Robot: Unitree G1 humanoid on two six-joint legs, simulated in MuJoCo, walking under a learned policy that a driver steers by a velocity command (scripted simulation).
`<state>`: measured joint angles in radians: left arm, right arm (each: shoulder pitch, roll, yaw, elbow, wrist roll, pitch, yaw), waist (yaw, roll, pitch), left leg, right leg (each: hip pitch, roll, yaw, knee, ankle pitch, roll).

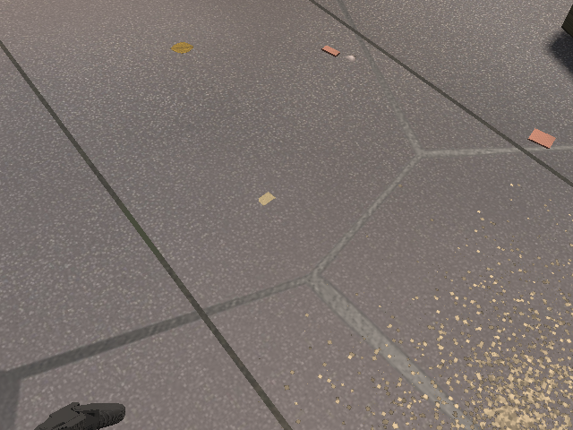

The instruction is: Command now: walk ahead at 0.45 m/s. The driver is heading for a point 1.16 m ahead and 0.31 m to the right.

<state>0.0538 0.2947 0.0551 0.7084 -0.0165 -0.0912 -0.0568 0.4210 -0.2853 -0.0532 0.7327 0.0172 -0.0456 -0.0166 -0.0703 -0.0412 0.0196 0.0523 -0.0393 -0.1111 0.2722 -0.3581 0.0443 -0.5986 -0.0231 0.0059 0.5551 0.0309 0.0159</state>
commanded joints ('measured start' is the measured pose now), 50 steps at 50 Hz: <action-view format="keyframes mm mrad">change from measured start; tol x32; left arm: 1 -131 88 14 -100 -6 -21 -11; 6 373 284 83 1 10 -4 8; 30 441 -3 -7 -62 -17 36 63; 50 -63 45 6 -199 -6 53 -6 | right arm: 1 17 -178 -51 -21 2 -9 -4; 24 -422 -92 -3 -179 -9 -78 28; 30 -21 -292 -77 -93 -36 -74 19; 50 -92 -204 -61 44 9 -36 11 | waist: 1 -3 171 87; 7 164 -198 -388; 28 26 -57 -96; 30 32 395 -348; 50 0 95 62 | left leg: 1 -26 283 -91 -54 405 130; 4 -2 218 14 262 967 81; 7 -717 -30 -28 1056 -166 -43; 8 -809 31 -40 1098 -110 -32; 22 -516 49 44 300 454 -125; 28 -205 78 15 157 284 -21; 31 257 462 -681 28 -223 192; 50 -6 318 222 -57 615 90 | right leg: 1 -13 -6 -16 -37 -40 -53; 5 609 0 25 -4 -89 -187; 7 1005 -304 833 -270 -483 -375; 15 358 -125 332 -392 -139 -308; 26 435 -119 400 -204 -172 -195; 32 -202 15 159 737 -490 -33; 50 -21 -31 -32 80 -104 -72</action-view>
